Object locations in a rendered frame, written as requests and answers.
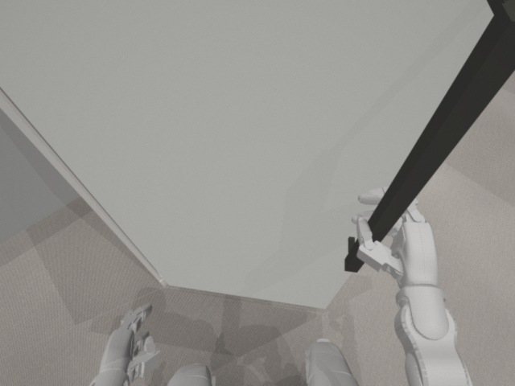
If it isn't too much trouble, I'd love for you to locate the robot left forearm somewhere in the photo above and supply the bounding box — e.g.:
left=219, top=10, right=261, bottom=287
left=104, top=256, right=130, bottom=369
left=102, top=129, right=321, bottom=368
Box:
left=89, top=370, right=130, bottom=386

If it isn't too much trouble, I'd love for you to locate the fridge door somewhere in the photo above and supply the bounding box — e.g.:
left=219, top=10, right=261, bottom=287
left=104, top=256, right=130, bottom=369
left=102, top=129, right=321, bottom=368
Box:
left=0, top=0, right=494, bottom=309

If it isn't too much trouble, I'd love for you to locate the robot thigh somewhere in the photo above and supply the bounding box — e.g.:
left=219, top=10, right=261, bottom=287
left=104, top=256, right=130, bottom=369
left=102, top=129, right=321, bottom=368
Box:
left=167, top=364, right=216, bottom=386
left=305, top=342, right=359, bottom=386

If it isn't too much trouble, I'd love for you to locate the robot right forearm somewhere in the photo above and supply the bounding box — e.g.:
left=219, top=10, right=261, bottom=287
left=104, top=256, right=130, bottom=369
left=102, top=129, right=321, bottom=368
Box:
left=394, top=284, right=474, bottom=386

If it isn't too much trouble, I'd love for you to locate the robot right hand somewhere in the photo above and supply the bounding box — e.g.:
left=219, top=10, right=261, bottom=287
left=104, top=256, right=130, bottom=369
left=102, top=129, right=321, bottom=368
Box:
left=352, top=187, right=439, bottom=289

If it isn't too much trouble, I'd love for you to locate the robot left hand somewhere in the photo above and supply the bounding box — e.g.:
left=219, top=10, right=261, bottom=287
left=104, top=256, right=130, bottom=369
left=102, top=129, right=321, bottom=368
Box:
left=98, top=303, right=160, bottom=384

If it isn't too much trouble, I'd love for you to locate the robot left thigh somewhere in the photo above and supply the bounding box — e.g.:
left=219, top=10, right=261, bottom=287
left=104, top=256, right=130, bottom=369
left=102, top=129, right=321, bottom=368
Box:
left=167, top=364, right=216, bottom=386

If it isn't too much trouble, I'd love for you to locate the robot right thigh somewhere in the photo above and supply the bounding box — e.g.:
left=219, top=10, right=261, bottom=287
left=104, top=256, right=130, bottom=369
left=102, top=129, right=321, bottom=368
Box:
left=305, top=342, right=359, bottom=386

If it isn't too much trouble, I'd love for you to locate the handle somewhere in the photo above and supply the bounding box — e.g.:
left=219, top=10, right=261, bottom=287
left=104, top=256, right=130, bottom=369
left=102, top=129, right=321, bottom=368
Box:
left=344, top=0, right=515, bottom=273

